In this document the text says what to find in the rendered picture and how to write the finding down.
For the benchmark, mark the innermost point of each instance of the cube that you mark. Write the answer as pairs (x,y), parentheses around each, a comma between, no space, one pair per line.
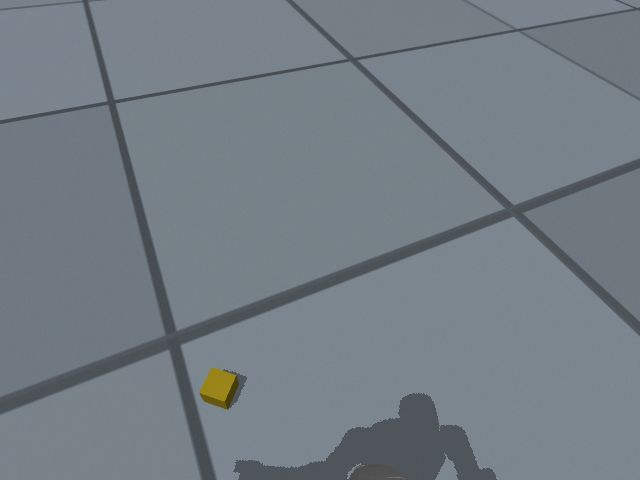
(219,388)

